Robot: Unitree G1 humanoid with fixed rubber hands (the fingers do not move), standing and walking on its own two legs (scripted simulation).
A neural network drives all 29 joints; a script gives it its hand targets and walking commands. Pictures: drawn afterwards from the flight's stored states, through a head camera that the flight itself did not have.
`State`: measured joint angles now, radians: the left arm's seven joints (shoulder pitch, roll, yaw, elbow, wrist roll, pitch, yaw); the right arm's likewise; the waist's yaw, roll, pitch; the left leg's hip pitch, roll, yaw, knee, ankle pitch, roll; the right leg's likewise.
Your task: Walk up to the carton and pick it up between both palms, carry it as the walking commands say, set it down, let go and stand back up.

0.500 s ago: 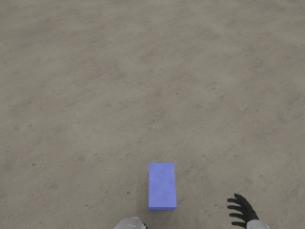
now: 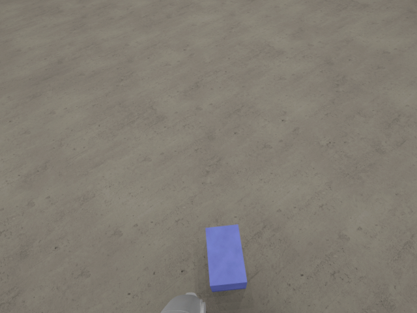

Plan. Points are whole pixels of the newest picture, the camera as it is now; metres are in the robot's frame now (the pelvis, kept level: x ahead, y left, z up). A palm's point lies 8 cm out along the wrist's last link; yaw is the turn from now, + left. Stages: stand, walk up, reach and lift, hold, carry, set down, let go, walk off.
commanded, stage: walk up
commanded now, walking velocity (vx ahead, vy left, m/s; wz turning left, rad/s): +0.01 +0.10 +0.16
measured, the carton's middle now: (225, 257) +0.40 +0.01 -0.70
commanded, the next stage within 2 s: stand in 1.24 s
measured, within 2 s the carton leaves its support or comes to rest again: neither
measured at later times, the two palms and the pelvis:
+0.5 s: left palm out of the picture -0.02 +0.26 -0.15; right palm out of the picture +0.02 -0.17 -0.13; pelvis +0.00 +0.05 +0.01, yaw +2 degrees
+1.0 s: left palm out of the picture +0.01 +0.21 -0.12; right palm out of the picture +0.00 -0.30 -0.14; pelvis -0.04 -0.03 +0.00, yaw +3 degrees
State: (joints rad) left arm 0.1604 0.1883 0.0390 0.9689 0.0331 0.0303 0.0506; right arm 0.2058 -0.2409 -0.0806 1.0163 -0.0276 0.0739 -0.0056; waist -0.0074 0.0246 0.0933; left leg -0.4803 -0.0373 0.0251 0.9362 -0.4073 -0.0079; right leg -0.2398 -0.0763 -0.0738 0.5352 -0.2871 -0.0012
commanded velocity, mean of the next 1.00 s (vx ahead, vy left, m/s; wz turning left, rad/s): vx -0.06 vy -0.01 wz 0.03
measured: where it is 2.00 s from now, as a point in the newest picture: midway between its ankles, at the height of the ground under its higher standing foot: outside the picture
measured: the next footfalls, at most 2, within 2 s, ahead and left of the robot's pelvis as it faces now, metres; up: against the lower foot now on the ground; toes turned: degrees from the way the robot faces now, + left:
left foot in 0.24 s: +0.03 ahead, +0.17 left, +0.00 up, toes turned +6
left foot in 1.12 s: -0.02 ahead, +0.10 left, +0.00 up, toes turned +3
